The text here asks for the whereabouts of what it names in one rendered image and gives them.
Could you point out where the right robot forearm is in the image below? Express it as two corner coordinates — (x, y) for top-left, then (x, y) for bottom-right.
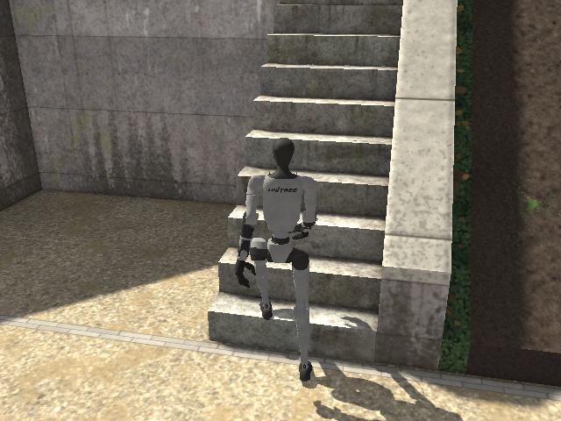
(301, 220), (316, 232)

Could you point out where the right robot thigh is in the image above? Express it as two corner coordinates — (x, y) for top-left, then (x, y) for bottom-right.
(291, 247), (309, 322)

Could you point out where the robot left hand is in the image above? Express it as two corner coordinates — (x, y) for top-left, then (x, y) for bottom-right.
(235, 259), (256, 288)

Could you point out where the robot left upper arm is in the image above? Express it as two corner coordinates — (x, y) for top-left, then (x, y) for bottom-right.
(245, 175), (265, 225)

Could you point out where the robot right hand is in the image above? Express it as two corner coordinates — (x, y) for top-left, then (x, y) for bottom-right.
(288, 224), (309, 239)

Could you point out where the left robot forearm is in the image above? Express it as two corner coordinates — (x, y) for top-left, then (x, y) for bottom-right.
(237, 212), (254, 260)

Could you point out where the humanoid robot torso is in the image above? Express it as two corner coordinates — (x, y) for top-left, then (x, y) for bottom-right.
(262, 171), (302, 263)

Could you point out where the robot right upper arm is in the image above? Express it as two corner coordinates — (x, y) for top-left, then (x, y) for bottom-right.
(301, 176), (317, 223)

